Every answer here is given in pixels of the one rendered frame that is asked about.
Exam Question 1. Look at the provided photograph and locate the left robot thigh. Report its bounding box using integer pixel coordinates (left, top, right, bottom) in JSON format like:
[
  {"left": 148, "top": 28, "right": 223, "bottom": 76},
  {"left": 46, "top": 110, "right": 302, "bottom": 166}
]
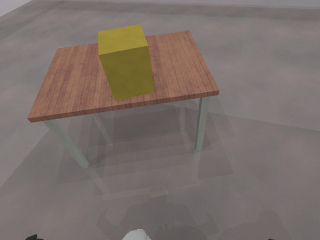
[{"left": 122, "top": 230, "right": 151, "bottom": 240}]

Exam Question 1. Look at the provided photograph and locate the table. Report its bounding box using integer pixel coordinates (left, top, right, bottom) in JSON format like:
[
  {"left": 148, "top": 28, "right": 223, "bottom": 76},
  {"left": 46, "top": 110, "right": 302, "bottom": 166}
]
[{"left": 27, "top": 30, "right": 220, "bottom": 169}]

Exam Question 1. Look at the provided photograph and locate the carton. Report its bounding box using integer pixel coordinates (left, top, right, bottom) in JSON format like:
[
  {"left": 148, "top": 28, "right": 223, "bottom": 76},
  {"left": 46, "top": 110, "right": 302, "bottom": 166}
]
[{"left": 98, "top": 24, "right": 155, "bottom": 101}]

